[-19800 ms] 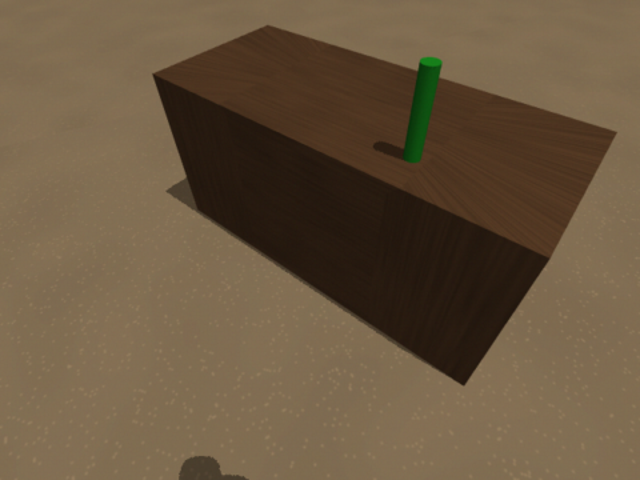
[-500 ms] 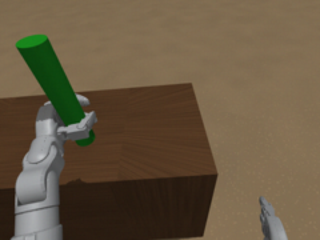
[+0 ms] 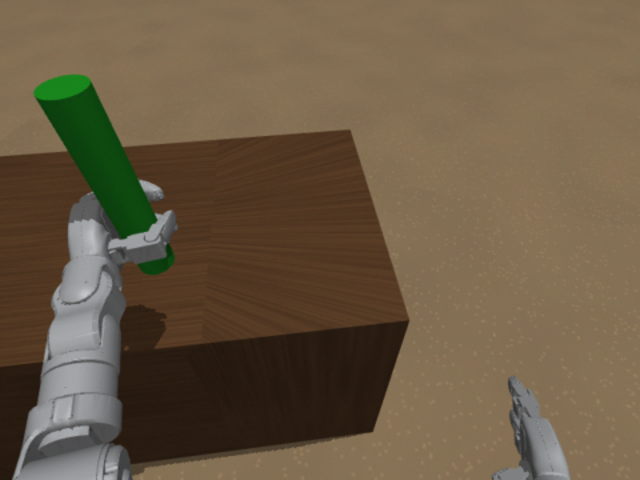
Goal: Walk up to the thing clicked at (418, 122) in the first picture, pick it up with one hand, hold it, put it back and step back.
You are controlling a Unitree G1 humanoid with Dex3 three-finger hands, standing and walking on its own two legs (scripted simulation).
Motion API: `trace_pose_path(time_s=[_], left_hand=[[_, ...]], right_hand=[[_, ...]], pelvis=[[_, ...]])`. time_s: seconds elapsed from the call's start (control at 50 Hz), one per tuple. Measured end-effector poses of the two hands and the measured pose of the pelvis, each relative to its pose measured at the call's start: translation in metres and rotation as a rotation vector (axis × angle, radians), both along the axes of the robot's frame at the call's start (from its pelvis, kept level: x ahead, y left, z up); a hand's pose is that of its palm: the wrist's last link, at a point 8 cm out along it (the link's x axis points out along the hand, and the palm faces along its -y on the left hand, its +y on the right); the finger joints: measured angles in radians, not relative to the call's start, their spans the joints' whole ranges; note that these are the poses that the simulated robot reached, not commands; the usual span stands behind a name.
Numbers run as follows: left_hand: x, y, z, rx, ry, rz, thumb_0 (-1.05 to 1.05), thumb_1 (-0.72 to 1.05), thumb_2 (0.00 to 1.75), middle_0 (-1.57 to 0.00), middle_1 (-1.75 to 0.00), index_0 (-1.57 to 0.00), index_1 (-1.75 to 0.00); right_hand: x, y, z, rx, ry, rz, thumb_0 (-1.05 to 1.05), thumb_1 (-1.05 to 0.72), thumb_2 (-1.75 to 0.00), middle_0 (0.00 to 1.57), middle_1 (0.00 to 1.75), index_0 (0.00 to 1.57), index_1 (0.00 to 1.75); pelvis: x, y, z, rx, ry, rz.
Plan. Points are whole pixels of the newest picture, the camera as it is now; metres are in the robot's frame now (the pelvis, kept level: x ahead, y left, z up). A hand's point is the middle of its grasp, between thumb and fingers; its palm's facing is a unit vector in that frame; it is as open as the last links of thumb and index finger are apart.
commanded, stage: crouch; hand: left
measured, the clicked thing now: (120, 192) +0.42 +0.20 +0.19
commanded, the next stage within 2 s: lower in 0.72 s
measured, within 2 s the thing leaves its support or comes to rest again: rests again in 1.96 s
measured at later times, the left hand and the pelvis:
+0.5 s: hand (156, 227) +0.46 +0.20 +0.09, palm faces +0.12 -0.99 -0.01, open 6.1 cm; pelvis +0.00 +0.00 -0.02, yaw +0 degrees
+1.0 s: hand (162, 233) +0.48 +0.20 +0.05, palm faces +0.12 -0.99 -0.01, open 6.1 cm; pelvis +0.00 +0.01 -0.04, yaw -1 degrees
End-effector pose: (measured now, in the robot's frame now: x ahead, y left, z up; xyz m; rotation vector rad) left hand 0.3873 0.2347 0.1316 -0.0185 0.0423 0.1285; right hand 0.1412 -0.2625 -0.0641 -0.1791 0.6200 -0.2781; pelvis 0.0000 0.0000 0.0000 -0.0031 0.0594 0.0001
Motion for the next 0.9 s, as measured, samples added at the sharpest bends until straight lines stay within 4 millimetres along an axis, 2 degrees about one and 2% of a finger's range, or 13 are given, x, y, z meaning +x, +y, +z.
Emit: trace_pose_path(time_s=[0.12, 0.3, 0.62, 0.9], left_hand=[[0.014, 0.007, -0.013, 0.006, 0.015, 0.011, -0.03, 0.03, 1.19, -0.93, -1.17, -0.97, -1.17], [0.025, 0.009, -0.032, 0.003, 0.015, -0.003, -0.03, 0.03, 1.19, -0.93, -1.17, -0.97, -1.17], [0.049, 0.013, -0.052, 0.007, 0.009, -0.01, -0.03, 0.03, 1.19, -0.93, -1.17, -0.97, -1.17], [0.058, 0.018, -0.062, 0.013, 0.002, -0.005, -0.03, 0.03, 1.19, -0.93, -1.17, -0.97, -1.17]], right_hand=[[0.002, -0.004, -0.002, -0.009, 0.021, -0.016, -0.02, 0.56, -0.05, 0.06, 0.05, 0.05, 0.05], [0.01, 0.002, -0.001, -0.014, 0.022, 0.0, -0.01, 0.56, -0.05, 0.06, 0.05, 0.05, 0.05], [0.004, 0.003, -0.002, -0.036, 0.043, -0.003, -0.01, 0.54, -0.05, 0.06, 0.05, 0.05, 0.05], [0.002, 0.007, 0.006, -0.062, 0.011, 0.027, -0.01, 0.54, -0.06, 0.06, 0.05, 0.05, 0.05]], pelvis=[[0.001, 0.002, -0.004, -0.002, 0.035, -0.006], [0.004, 0.002, -0.01, -0.003, 0.078, -0.004], [0.005, 0.006, -0.022, -0.013, 0.138, -0.01], [0.001, 0.005, -0.03, -0.02, 0.169, -0.009]])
